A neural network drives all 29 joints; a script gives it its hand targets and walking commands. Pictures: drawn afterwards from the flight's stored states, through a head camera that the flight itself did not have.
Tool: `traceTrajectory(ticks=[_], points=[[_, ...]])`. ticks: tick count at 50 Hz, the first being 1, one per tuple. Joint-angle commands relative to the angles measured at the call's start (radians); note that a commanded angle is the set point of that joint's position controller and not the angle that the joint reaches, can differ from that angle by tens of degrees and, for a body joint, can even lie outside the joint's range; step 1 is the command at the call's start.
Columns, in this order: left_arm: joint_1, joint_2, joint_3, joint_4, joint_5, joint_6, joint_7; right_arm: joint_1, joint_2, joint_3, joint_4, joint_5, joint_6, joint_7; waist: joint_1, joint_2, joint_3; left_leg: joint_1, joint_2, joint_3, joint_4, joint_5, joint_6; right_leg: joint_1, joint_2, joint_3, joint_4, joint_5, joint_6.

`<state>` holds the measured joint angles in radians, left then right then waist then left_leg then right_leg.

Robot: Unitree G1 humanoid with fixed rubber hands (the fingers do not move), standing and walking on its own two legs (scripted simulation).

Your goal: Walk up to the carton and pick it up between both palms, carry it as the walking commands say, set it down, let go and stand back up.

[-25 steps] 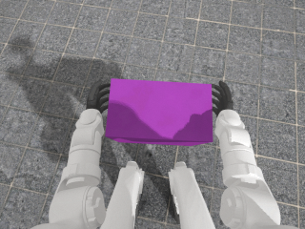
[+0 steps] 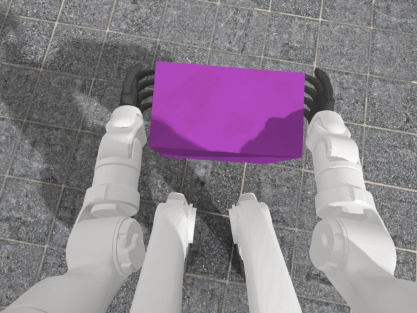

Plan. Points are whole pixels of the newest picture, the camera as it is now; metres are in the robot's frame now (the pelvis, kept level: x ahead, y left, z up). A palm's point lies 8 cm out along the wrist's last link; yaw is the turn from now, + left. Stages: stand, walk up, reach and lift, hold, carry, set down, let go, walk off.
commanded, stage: set down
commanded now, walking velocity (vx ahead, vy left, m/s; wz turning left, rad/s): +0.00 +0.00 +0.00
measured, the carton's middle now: (222, 123) +0.46 -0.02 -0.15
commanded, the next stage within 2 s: none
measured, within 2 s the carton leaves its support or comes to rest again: rests again in 1.78 s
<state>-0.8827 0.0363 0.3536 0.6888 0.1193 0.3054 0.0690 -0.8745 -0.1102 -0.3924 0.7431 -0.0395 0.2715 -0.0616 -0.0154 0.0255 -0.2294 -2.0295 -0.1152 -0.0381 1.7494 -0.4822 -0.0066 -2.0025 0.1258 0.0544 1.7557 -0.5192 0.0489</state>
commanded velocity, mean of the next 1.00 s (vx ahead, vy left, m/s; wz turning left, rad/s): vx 0.00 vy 0.00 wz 0.00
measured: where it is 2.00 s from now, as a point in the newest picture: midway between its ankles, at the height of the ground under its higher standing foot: (213, 259)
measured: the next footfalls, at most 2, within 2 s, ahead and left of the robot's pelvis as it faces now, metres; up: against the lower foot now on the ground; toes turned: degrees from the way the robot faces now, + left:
none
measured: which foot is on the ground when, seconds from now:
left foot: down 0.00-1.00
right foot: down 0.00-1.00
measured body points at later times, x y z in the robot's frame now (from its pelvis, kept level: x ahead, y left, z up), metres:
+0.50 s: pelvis +0.00 +0.00 -0.07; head +0.29 -0.01 +0.27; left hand +0.50 +0.15 -0.18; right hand +0.49 -0.20 -0.18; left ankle +0.11 +0.10 -0.46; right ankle +0.10 -0.12 -0.46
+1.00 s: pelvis -0.02 -0.01 -0.12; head +0.34 -0.01 +0.12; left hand +0.53 +0.16 -0.28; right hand +0.51 -0.20 -0.29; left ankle +0.11 +0.10 -0.46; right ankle +0.10 -0.12 -0.46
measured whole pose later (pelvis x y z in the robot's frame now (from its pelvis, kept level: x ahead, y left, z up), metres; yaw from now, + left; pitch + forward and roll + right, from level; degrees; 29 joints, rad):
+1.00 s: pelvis -0.02 -0.01 -0.12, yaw +0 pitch +28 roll -1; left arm -1.33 0.30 0.16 0.75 -0.11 0.24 0.14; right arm -1.29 -0.29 -0.26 0.75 0.14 0.23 -0.15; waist -0.01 0.02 0.54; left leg -2.13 -0.13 -0.02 2.19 -0.54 -0.04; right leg -2.11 0.13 0.00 2.20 -0.58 0.04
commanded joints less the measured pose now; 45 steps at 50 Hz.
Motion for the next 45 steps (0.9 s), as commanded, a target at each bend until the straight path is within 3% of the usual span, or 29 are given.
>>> traceTrajectory(ticks=[1,3,4,5,6,7,8,10,12,13,14,15,17,18,20,21,24,25,26,27,28,31,32,33,34,35,42,43,45], points=[[-0.670,-0.991,-0.550,-0.094,-0.149,-0.025,-0.174,-0.716,0.975,0.527,-0.095,0.142,-0.006,0.269,-0.021,0.010,-1.043,0.828,-0.043,0.044,-0.182,0.229,-0.010,0.422,0.047,-0.124,-0.180,0.166,-0.037],[-0.691,-0.933,-0.513,-0.043,-0.138,-0.026,-0.173,-0.706,0.949,0.488,-0.044,0.125,-0.001,0.268,-0.025,0.034,-0.932,0.740,-0.028,0.065,-0.154,0.182,-0.013,0.356,0.039,-0.114,-0.176,0.120,-0.040],[-0.704,-0.954,-0.498,-0.042,-0.136,-0.027,-0.176,-0.731,0.936,0.486,-0.051,0.121,-0.004,0.272,-0.040,0.010,-0.931,0.715,-0.030,0.062,-0.158,0.153,-0.011,0.366,0.040,-0.123,-0.173,0.113,-0.036],[-0.702,-0.940,-0.524,-0.067,-0.138,-0.031,-0.173,-0.715,0.947,0.500,-0.058,0.130,-0.006,0.276,-0.003,0.031,-1.006,0.738,-0.034,0.071,-0.147,0.183,-0.011,0.383,0.035,-0.123,-0.139,0.151,-0.036],[-0.694,-0.945,-0.536,-0.077,-0.148,-0.033,-0.169,-0.729,0.927,0.490,-0.074,0.128,-0.007,0.277,-0.046,0.015,-0.993,0.744,-0.032,0.044,-0.146,0.217,-0.010,0.354,0.035,-0.135,-0.131,0.168,-0.033],[-0.748,-0.941,-0.534,-0.084,-0.155,-0.037,-0.172,-0.719,0.919,0.483,-0.048,0.121,-0.008,0.277,-0.036,0.047,-1.026,0.721,-0.026,0.065,-0.119,0.221,-0.016,0.360,0.032,-0.119,-0.121,0.180,-0.038],[-0.705,-0.946,-0.539,-0.087,-0.150,-0.043,-0.165,-0.715,0.947,0.491,-0.058,0.116,-0.009,0.272,-0.038,-0.004,-1.030,0.706,-0.033,0.061,-0.121,0.220,-0.010,0.373,0.039,-0.132,-0.119,0.175,-0.031],[-0.716,-0.944,-0.530,-0.050,-0.148,-0.040,-0.168,-0.742,0.915,0.483,-0.077,0.116,-0.016,0.268,-0.059,0.023,-1.007,0.687,-0.033,0.058,-0.109,0.198,-0.009,0.335,0.039,-0.134,-0.113,0.172,-0.030],[-0.732,-0.937,-0.568,-0.107,-0.170,-0.044,-0.164,-0.749,0.923,0.512,-0.110,0.139,-0.021,0.273,-0.036,0.040,-1.072,0.753,-0.037,0.052,-0.096,0.270,-0.020,0.319,0.033,-0.135,-0.086,0.213,-0.031],[-0.735,-0.925,-0.541,-0.037,-0.158,-0.039,-0.164,-0.772,0.887,0.509,-0.098,0.140,-0.019,0.266,-0.044,0.046,-1.039,0.663,-0.029,0.075,-0.068,0.237,-0.013,0.337,0.029,-0.122,-0.084,0.205,-0.033],[-0.746,-0.923,-0.562,-0.125,-0.175,-0.058,-0.161,-0.739,0.918,0.528,-0.100,0.145,-0.019,0.264,-0.041,-0.012,-1.068,0.657,-0.034,0.063,-0.064,0.279,-0.013,0.371,0.034,-0.133,-0.061,0.250,-0.023],[-0.784,-0.897,-0.565,-0.106,-0.168,-0.059,-0.160,-0.763,0.914,0.507,-0.092,0.146,-0.023,0.261,-0.032,0.060,-1.054,0.634,-0.031,0.086,-0.044,0.251,-0.015,0.350,0.033,-0.122,-0.065,0.232,-0.031],[-0.768,-0.848,-0.540,-0.092,-0.169,-0.063,-0.161,-0.760,0.904,0.532,-0.086,0.151,-0.019,0.256,-0.014,-0.006,-1.039,0.588,-0.027,0.088,-0.033,0.251,-0.009,0.364,0.027,-0.116,-0.055,0.244,-0.021],[-0.777,-0.871,-0.561,-0.109,-0.181,-0.065,-0.158,-0.776,0.892,0.527,-0.111,0.148,-0.025,0.256,-0.047,0.009,-1.093,0.615,-0.032,0.078,-0.025,0.232,-0.009,0.358,0.030,-0.132,-0.034,0.228,-0.025],[-0.760,-0.893,-0.536,-0.061,-0.174,-0.067,-0.160,-0.802,0.898,0.543,-0.100,0.160,-0.031,0.247,-0.014,-0.008,-1.040,0.554,-0.035,0.079,-0.016,0.210,0.000,0.352,0.031,-0.122,-0.031,0.215,-0.021],[-0.781,-0.862,-0.552,-0.097,-0.195,-0.073,-0.162,-0.786,0.891,0.551,-0.107,0.159,-0.029,0.246,-0.039,-0.023,-1.056,0.555,-0.029,0.081,-0.002,0.227,0.000,0.371,0.028,-0.123,-0.020,0.240,-0.016],[-0.773,-0.861,-0.540,-0.072,-0.195,-0.078,-0.171,-0.772,0.895,0.567,-0.094,0.170,-0.037,0.232,-0.017,-0.052,-1.034,0.463,-0.031,0.090,0.038,0.246,-0.005,0.400,0.030,-0.115,0.002,0.275,-0.013],[-0.798,-0.861,-0.569,-0.098,-0.205,-0.081,-0.172,-0.801,0.899,0.575,-0.124,0.176,-0.047,0.231,-0.036,-0.035,-1.069,0.482,-0.032,0.084,0.045,0.269,-0.002,0.410,0.030,-0.112,0.016,0.308,-0.012],[-0.786,-0.830,-0.545,-0.045,-0.202,-0.083,-0.174,-0.814,0.877,0.569,-0.087,0.181,-0.048,0.225,-0.011,-0.031,-1.022,0.450,-0.025,0.092,0.053,0.246,-0.001,0.387,0.024,-0.108,0.025,0.289,-0.012],[-0.844,-0.841,-0.567,-0.130,-0.214,-0.096,-0.175,-0.802,0.907,0.566,-0.100,0.180,-0.048,0.225,-0.017,-0.036,-1.049,0.436,-0.029,0.091,0.069,0.244,-0.001,0.414,0.029,-0.104,0.032,0.287,-0.019],[-0.823,-0.808,-0.551,-0.045,-0.200,-0.086,-0.174,-0.845,0.890,0.582,-0.092,0.198,-0.050,0.222,-0.006,-0.032,-1.043,0.440,-0.024,0.100,0.069,0.217,0.003,0.398,0.025,-0.103,0.031,0.265,-0.015],[-0.858,-0.793,-0.566,-0.091,-0.235,-0.101,-0.177,-0.828,0.887,0.599,-0.106,0.206,-0.055,0.214,-0.005,-0.043,-1.067,0.418,-0.018,0.106,0.099,0.254,0.000,0.432,0.022,-0.103,0.059,0.306,-0.016],[-0.839,-0.827,-0.571,-0.057,-0.237,-0.096,-0.177,-0.865,0.882,0.589,-0.112,0.190,-0.059,0.211,-0.025,-0.034,-1.048,0.412,-0.026,0.097,0.106,0.218,0.009,0.389,0.024,-0.103,0.063,0.261,-0.013],[-0.866,-0.813,-0.575,-0.076,-0.242,-0.102,-0.177,-0.907,0.872,0.601,-0.149,0.219,-0.069,0.206,0.005,-0.018,-1.062,0.431,-0.021,0.090,0.124,0.236,0.011,0.371,0.023,-0.101,0.090,0.277,-0.013],[-0.882,-0.817,-0.594,-0.113,-0.255,-0.102,-0.174,-0.911,0.868,0.626,-0.187,0.227,-0.070,0.202,-0.022,-0.019,-1.139,0.478,-0.021,0.097,0.128,0.265,0.001,0.427,0.026,-0.102,0.081,0.312,-0.016],[-0.873,-0.792,-0.563,-0.060,-0.256,-0.104,-0.178,-0.903,0.829,0.593,-0.114,0.206,-0.071,0.197,-0.026,-0.042,-1.047,0.406,-0.016,0.084,0.133,0.229,0.003,0.376,0.016,-0.113,0.102,0.275,-0.011],[-1.012,-0.746,-0.638,-0.141,-0.311,-0.111,-0.160,-1.034,0.827,0.646,-0.193,0.250,-0.077,0.175,-0.013,-0.021,-1.244,0.495,-0.014,0.094,0.213,0.207,0.011,0.453,0.009,-0.119,0.169,0.248,-0.023],[-1.016,-0.746,-0.642,-0.136,-0.313,-0.106,-0.158,-1.014,0.831,0.644,-0.174,0.246,-0.069,0.173,-0.034,-0.017,-1.256,0.508,-0.009,0.092,0.229,0.223,0.011,0.467,0.013,-0.115,0.184,0.263,-0.025],[-1.063,-0.709,-0.644,-0.161,-0.324,-0.100,-0.152,-1.064,0.802,0.655,-0.202,0.267,-0.061,0.175,-0.001,-0.006,-1.306,0.549,-0.012,0.097,0.251,0.228,0.013,0.481,0.008,-0.120,0.213,0.262,-0.025]])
